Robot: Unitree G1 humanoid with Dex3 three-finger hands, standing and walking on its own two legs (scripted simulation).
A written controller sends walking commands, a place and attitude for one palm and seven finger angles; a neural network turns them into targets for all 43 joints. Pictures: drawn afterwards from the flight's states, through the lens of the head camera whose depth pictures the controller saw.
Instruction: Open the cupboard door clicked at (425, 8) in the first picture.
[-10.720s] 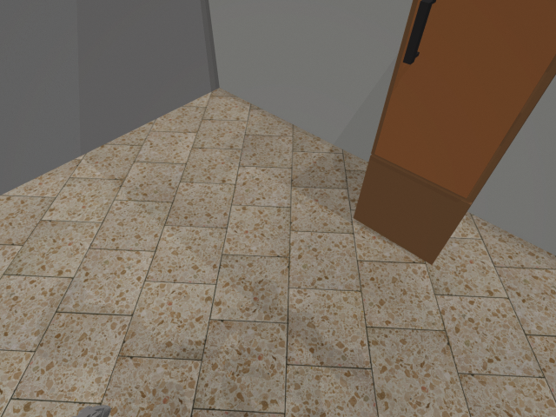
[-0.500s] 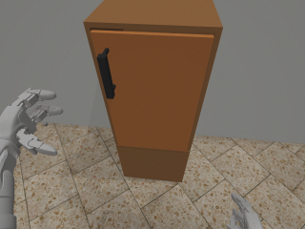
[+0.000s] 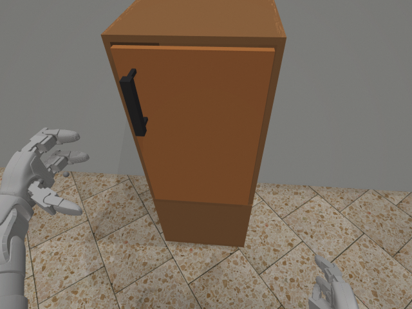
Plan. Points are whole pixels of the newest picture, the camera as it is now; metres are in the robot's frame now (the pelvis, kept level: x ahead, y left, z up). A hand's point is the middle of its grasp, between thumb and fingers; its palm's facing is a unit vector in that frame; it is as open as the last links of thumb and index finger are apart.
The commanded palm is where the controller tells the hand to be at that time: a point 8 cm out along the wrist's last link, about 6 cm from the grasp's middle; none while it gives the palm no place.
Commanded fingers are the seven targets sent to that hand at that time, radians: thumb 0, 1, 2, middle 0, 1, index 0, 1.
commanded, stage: move the hooked fingers beside the handle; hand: left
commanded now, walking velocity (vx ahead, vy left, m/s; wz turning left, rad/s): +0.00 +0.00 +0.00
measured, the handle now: (137, 103) +0.54 +0.22 +0.13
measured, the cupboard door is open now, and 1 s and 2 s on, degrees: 0 0 0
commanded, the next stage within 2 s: none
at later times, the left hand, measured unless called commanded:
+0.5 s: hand (76, 153) +0.35 +0.28 +0.14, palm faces +0.03 -1.00 -0.03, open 14.0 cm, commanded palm +0.33 +0.33 +0.14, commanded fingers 0.00 -0.50 0.30 -0.30 -1.20 -0.30 -1.20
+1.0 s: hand (84, 135) +0.40 +0.29 +0.14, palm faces +0.01 -1.00 -0.02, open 14.0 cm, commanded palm +0.38 +0.34 +0.14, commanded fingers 0.00 -0.50 0.30 -0.30 -1.20 -0.30 -1.20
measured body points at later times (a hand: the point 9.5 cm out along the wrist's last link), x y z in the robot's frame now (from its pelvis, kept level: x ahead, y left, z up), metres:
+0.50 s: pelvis +0.00 +0.00 +0.00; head +0.01 +0.00 +0.45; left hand +0.34 +0.34 +0.15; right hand +0.13 -0.25 -0.09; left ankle +0.00 +0.11 -0.73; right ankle +0.01 -0.09 -0.73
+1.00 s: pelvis +0.00 +0.02 -0.01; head +0.03 +0.02 +0.44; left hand +0.40 +0.35 +0.14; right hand +0.10 -0.24 -0.10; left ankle +0.00 +0.11 -0.73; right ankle +0.01 -0.09 -0.73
